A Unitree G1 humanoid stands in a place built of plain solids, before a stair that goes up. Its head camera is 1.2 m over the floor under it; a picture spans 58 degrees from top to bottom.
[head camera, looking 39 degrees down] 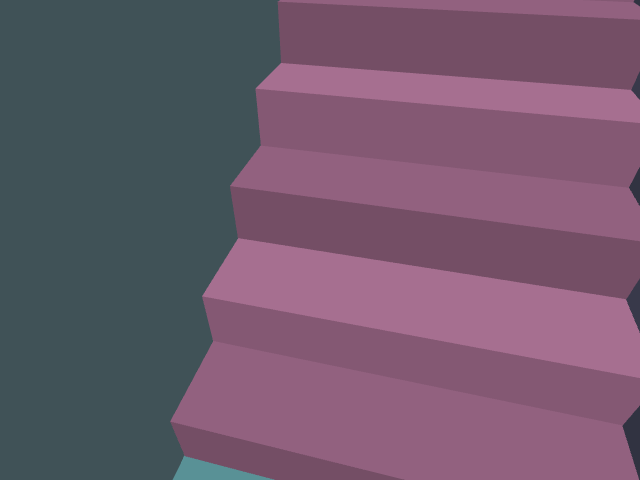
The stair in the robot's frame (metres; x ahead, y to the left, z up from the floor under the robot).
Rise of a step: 0.19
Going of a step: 0.25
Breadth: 1.08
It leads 14 degrees to the right of straight ahead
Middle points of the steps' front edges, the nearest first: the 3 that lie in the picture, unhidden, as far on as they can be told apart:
0.66 -0.21 0.37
0.91 -0.27 0.56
1.15 -0.33 0.74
